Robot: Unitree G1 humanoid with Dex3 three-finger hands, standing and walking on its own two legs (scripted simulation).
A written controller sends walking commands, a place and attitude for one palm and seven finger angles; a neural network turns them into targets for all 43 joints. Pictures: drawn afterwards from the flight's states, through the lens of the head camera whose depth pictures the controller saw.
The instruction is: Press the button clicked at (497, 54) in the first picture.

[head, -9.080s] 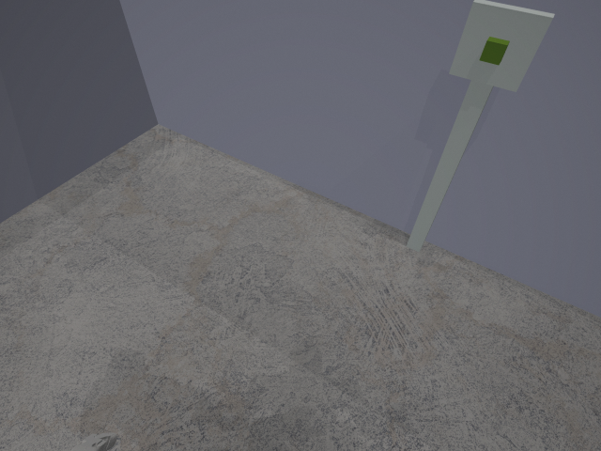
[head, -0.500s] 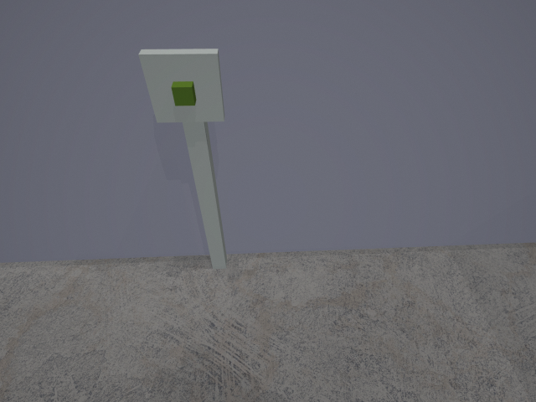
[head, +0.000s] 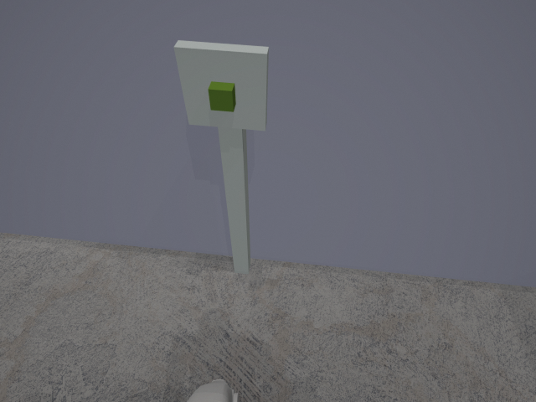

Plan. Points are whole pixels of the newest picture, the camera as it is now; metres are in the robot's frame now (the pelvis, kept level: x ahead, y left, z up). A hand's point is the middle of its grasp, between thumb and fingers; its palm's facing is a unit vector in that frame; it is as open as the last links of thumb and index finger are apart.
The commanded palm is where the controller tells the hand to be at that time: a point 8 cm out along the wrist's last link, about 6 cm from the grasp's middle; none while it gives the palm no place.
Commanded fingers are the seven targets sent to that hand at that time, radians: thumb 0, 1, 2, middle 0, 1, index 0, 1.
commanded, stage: take the last steps up to it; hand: left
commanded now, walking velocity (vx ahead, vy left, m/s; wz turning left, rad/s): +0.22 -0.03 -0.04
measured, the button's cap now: (222, 95) +0.66 +0.17 +0.10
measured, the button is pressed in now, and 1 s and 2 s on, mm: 0 0 0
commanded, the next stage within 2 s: come to a stop and stand still in 0.22 s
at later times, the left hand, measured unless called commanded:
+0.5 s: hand (175, 340) +0.24 +0.20 -0.16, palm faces -0.02 -0.97 -0.23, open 7.4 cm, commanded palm none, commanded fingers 0.00 0.90 0.90 -0.20 -0.30 -0.20 -0.30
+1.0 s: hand (140, 379) +0.17 +0.25 -0.17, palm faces +0.02 -0.98 -0.21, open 7.4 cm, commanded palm none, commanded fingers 0.00 0.90 0.90 -0.20 -0.30 -0.20 -0.30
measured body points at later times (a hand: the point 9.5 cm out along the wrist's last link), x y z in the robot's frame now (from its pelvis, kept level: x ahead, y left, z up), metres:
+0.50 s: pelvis +0.14 +0.02 +0.00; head +0.15 +0.02 +0.45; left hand +0.24 +0.25 -0.14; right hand +0.11 -0.19 -0.16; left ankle +0.11 +0.11 -0.73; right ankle +0.21 -0.11 -0.72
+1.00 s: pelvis +0.11 +0.05 +0.00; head +0.11 +0.07 +0.45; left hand +0.17 +0.30 -0.16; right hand +0.14 -0.19 -0.14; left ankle +0.10 +0.16 -0.73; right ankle +0.17 -0.10 -0.71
